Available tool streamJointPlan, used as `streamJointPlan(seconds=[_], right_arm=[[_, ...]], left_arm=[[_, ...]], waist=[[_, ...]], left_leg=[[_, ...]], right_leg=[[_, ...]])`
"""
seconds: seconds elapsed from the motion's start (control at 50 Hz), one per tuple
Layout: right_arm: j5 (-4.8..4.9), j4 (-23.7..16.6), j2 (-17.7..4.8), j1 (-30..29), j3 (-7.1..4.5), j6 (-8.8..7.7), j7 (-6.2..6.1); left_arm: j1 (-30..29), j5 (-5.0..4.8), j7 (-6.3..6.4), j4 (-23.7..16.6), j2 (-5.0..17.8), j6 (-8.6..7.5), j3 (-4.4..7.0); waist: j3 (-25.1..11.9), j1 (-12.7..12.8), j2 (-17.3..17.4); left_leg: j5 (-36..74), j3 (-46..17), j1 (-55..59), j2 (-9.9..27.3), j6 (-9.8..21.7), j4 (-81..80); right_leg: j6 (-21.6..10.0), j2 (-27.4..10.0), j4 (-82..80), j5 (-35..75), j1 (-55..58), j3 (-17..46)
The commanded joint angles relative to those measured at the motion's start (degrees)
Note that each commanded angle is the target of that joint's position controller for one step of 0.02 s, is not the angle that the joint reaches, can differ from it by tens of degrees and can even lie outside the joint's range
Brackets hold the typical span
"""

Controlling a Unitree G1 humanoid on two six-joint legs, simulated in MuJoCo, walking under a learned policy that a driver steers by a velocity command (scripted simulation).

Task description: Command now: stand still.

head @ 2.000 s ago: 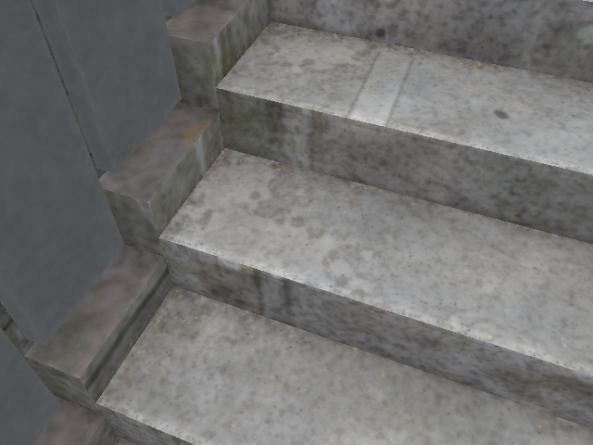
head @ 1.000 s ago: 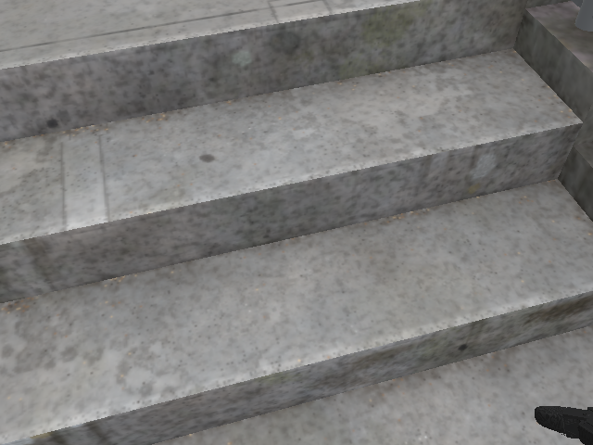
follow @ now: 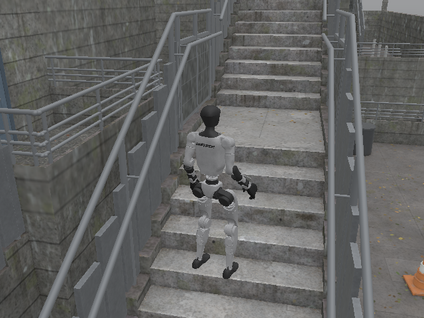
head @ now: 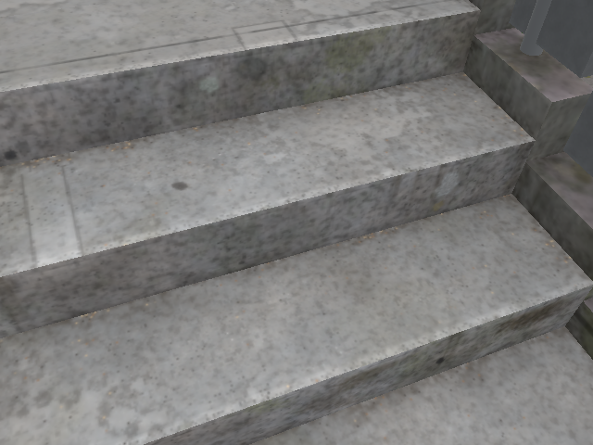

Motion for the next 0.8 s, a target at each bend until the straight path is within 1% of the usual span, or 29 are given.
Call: streamJointPlan(seconds=[0.02,0.06,0.12,0.16,0.2,0.22,0.26,0.28,0.3,0.32,0.34,0.36,0.38,0.42,0.44,0.5,0.54,0.58,0.6,0.62,0.64,0.66,0.68,0.7,0.72,0.74,0.76,0.78,0.8], right_arm=[[-0.01,-2.89,-5.11,1.17,-1.57,-0.40,-0.46],[-0.38,-2.14,-5.67,2.24,-1.93,-0.36,-0.39],[-0.40,-1.33,-7.95,4.05,-2.86,0.03,-0.16],[-0.11,-0.81,-10.19,6.03,-3.53,0.36,0.01],[0.31,1.27,-12.31,8.75,-4.33,-0.29,0.66],[0.46,1.78,-12.77,8.56,-4.60,-0.61,0.74],[0.20,0.19,-10.26,1.15,-4.00,-0.90,1.23],[0.29,-0.33,-7.43,-1.53,-3.14,-0.86,1.10],[1.98,-2.72,-2.52,-3.42,-1.66,-1.16,1.55],[0.33,-3.25,-1.22,-2.50,-1.31,-1.98,1.70],[-0.78,-2.19,-1.95,-0.35,-1.57,-2.80,2.12],[-1.04,-2.50,0.13,-3.29,-0.53,-3.58,2.29],[-1.20,-3.22,1.24,-3.46,-0.03,-4.32,2.75],[-1.15,-4.01,3.71,-4.34,1.23,-4.84,3.09],[-1.15,-4.19,3.96,-5.38,1.54,-4.81,3.43],[-0.09,-5.73,6.01,-11.07,2.52,-3.88,3.98],[-0.91,-8.25,5.07,-15.95,2.58,-3.24,3.28],[-1.31,-12.11,5.16,-22.89,3.60,-2.75,3.63],[-1.23,-13.51,5.63,-24.80,4.02,-2.35,4.31],[-0.78,-12.88,5.55,-23.44,4.53,-1.72,4.52],[-0.15,-11.48,5.50,-22.91,4.43,-1.65,4.36],[1.51,-8.40,5.94,-15.55,3.93,-2.02,4.58],[1.94,-5.34,5.27,-10.00,3.14,-2.19,4.26],[2.06,-2.17,2.37,-0.58,1.47,-2.24,3.75],[1.65,-1.05,-0.91,4.94,0.11,-2.47,3.19],[-0.45,0.81,-5.51,9.86,-1.84,-2.68,2.56],[-1.46,3.75,-12.84,14.60,-3.97,-3.14,2.14],[-0.12,5.38,-13.20,12.29,-4.99,-2.62,1.78],[0.60,6.85,-9.26,4.82,-4.23,-3.52,2.46]], left_arm=[[2.04,0.00,0.31,-2.66,4.38,-0.95,1.47],[1.89,-0.06,0.07,-2.55,3.63,-1.08,1.37],[3.69,0.28,0.27,-2.35,4.42,-0.61,2.04],[4.40,0.71,0.16,-3.10,4.46,-0.37,2.29],[4.22,0.86,-0.67,-3.62,2.58,-0.79,1.80],[5.41,1.03,-0.74,-3.18,2.01,-1.34,1.75],[13.42,-0.19,-0.41,-0.42,2.48,-1.41,2.04],[19.86,-0.41,0.40,2.05,3.25,-1.20,2.71],[22.21,1.24,1.00,2.35,8.62,-1.61,4.01],[17.99,0.80,1.21,0.97,9.25,-2.04,4.07],[14.32,-0.06,1.30,0.50,9.28,-2.51,4.06],[12.25,-0.04,1.02,1.11,8.69,-3.20,3.85],[13.81,0.38,0.76,1.96,7.73,-4.22,3.31],[18.06,0.73,0.20,6.49,3.67,-5.68,1.82],[18.77,0.57,-0.29,8.20,3.22,-5.85,1.83],[19.49,1.20,-0.75,11.31,2.89,-6.07,1.32],[19.13,0.53,-0.98,12.93,3.90,-7.20,1.12],[17.84,0.02,0.24,14.48,4.01,-6.38,0.89],[17.54,-0.52,1.65,15.03,3.30,-5.71,0.80],[17.81,-0.72,2.14,14.37,5.90,-5.32,1.18],[16.04,-1.44,2.11,13.78,5.93,-4.98,1.19],[12.62,-1.80,1.65,11.34,5.37,-4.86,0.78],[14.33,-2.82,1.28,10.79,8.09,-5.10,1.40],[14.34,-3.03,1.11,10.38,11.65,-5.72,2.36],[12.00,-3.74,0.19,9.86,14.93,-6.30,3.67],[10.43,-3.07,-1.00,8.49,16.11,-7.52,4.54],[5.91,-3.28,-3.52,3.41,7.63,-8.12,3.44],[4.13,0.12,-4.67,1.65,3.89,-8.61,3.42],[5.17,1.44,-4.78,-0.99,0.21,-8.15,2.67]], waist=[[-0.60,-0.31,2.20],[-0.26,-0.32,1.40],[1.17,-0.46,3.91],[3.40,-0.93,7.21],[3.96,-0.93,10.22],[5.76,0.05,9.46],[6.17,5.17,7.86],[6.55,8.12,2.33],[4.62,7.72,-13.57],[6.98,5.68,-14.53],[7.28,3.18,-9.08],[6.21,2.83,-2.23],[2.91,2.78,0.28],[1.49,2.12,1.74],[3.16,1.87,3.46],[5.85,1.69,-0.60],[9.53,1.02,-0.80],[11.26,0.33,0.50],[11.61,0.37,-0.78],[8.56,1.32,-1.85],[8.60,1.31,-1.41],[4.23,-1.22,-2.04],[-2.69,-3.01,-4.79],[-9.81,-6.06,-8.58],[-13.91,-10.18,-10.11],[-17.47,-12.42,-9.43],[-16.87,-11.62,12.34],[-16.82,-9.70,15.24],[-8.34,-2.23,9.97]], left_leg=[[9.09,-2.86,3.64,4.22,1.35,-5.00],[6.57,-2.99,2.97,4.28,1.37,-5.17],[-16.87,-5.48,-0.71,4.29,2.95,-8.56],[-31.18,-10.65,-3.88,7.11,6.13,-10.90],[-42.27,-17.58,-7.06,12.43,10.78,-14.20],[-41.04,-18.89,-13.44,13.82,12.11,-14.24],[-34.17,-10.79,-21.07,8.57,10.45,-5.77],[-27.38,-5.49,-26.36,4.62,8.98,8.68],[-15.75,1.88,-33.62,-2.24,4.98,28.27],[-9.05,-1.55,-39.15,-1.25,4.61,46.12],[-5.63,-2.15,-43.43,0.55,4.02,63.78],[-1.44,-2.77,-49.52,1.50,4.59,79.24],[0.30,-3.84,-53.86,1.49,5.21,86.28],[1.67,-3.77,-60.68,1.55,6.57,96.40],[2.07,-4.14,-62.78,1.46,6.94,96.85],[-2.06,-3.23,-69.58,-0.24,7.50,104.61],[-6.41,-1.98,-73.99,0.78,6.88,102.16],[-6.04,1.98,-68.11,3.76,6.57,84.43],[-5.91,0.72,-63.02,5.63,6.90,77.92],[-8.79,6.37,-54.20,4.81,7.39,69.81],[-10.95,7.13,-45.33,5.09,8.70,59.74],[-9.66,12.98,-28.29,1.71,10.23,52.22],[-11.63,14.91,-19.82,-2.01,10.47,52.32],[-13.32,14.20,-13.43,-4.32,10.73,49.02],[-12.18,11.21,-5.28,-5.63,10.72,37.82],[-18.57,-1.72,3.70,-2.52,12.27,29.24],[-30.03,-37.99,12.25,13.34,18.78,3.69],[-33.24,-58.67,9.08,17.08,16.99,-16.63],[-35.21,-50.62,-0.29,17.52,15.17,-14.77]], right_leg=[[-2.19,-3.25,-5.39,9.21,-3.54,0.13],[-2.38,-3.14,-5.84,7.85,-3.73,0.00],[-4.00,-0.09,-3.00,-9.60,-6.12,-2.98],[-5.17,1.46,3.72,-17.33,-10.20,-6.94],[-5.58,1.58,12.57,-12.98,-9.49,-12.72],[-6.56,0.73,14.54,-10.73,-5.43,-12.55],[-7.99,1.85,4.10,-12.54,7.03,-13.64],[-6.59,-1.19,-1.41,-12.75,13.58,-7.63],[-9.69,-12.31,-12.62,-31.79,13.57,17.35],[-13.98,-18.79,-21.61,-37.13,9.07,34.65],[-17.56,-21.52,-22.55,-35.36,7.44,36.73],[-18.71,-20.87,-18.56,-27.66,7.56,30.46],[-18.02,-18.32,-14.81,-21.82,10.06,23.61],[-15.89,-15.86,-11.96,-16.06,12.06,17.08],[-15.07,-14.86,-11.39,-15.06,11.26,14.79],[-15.53,-15.54,-14.61,-13.87,8.40,11.14],[-15.14,-16.12,-18.04,-13.21,7.59,9.02],[-12.38,-12.90,-24.22,-11.56,2.36,4.03],[-12.91,-13.46,-28.25,-4.97,0.47,4.40],[-14.30,-13.40,-34.17,4.98,0.48,1.33],[-14.00,-12.60,-34.59,18.87,0.47,-2.81],[-14.56,-10.77,-29.74,44.09,-3.49,-9.06],[-15.42,-12.60,-21.20,75.40,1.64,-9.88],[-14.84,-14.01,-10.01,92.82,8.04,-9.58],[-13.43,-13.52,2.57,96.51,9.30,-9.42],[-11.72,-11.87,19.14,84.50,3.29,-7.31],[-7.73,1.37,43.59,31.89,-19.18,-4.34],[-7.48,6.39,66.73,7.60,-28.11,4.92],[-7.71,2.97,77.47,10.37,-33.64,4.83]])
Velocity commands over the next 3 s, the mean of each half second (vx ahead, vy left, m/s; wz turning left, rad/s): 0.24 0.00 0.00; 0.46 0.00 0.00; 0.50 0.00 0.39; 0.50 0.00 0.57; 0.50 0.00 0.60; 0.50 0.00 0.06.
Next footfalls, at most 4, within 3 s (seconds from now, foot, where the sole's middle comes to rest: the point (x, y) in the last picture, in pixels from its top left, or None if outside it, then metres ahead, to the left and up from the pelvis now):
0.74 left None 0.34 0.08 -0.61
1.26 right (341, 304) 0.69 -0.07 -0.45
1.68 left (212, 171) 0.89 0.20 -0.29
2.12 right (274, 11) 1.25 0.09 -0.13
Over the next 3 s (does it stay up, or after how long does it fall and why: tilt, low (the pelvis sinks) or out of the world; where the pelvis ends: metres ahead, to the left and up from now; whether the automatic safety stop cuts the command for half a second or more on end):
stays up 1.33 0.42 0.64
